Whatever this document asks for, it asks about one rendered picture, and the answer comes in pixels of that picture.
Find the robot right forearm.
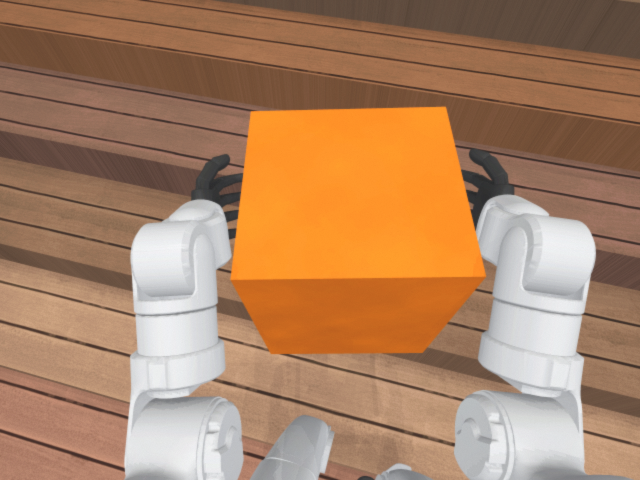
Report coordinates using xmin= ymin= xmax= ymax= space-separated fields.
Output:
xmin=476 ymin=195 xmax=596 ymax=453

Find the left robot thigh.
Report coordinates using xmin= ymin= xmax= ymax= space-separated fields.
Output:
xmin=250 ymin=415 xmax=335 ymax=480

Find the robot right hand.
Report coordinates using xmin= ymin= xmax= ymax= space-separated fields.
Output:
xmin=461 ymin=148 xmax=514 ymax=231

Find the right robot shin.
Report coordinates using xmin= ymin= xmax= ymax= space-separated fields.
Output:
xmin=385 ymin=463 xmax=411 ymax=473

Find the robot left hand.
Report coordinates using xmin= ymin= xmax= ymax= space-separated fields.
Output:
xmin=191 ymin=154 xmax=243 ymax=240

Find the right robot upper arm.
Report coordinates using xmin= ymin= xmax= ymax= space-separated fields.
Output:
xmin=454 ymin=390 xmax=633 ymax=480

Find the robot left forearm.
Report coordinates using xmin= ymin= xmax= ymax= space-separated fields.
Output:
xmin=124 ymin=199 xmax=232 ymax=475

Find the left robot upper arm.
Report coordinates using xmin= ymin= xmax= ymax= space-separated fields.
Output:
xmin=124 ymin=396 xmax=244 ymax=480

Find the carton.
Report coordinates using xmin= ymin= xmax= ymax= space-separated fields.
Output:
xmin=230 ymin=107 xmax=486 ymax=354

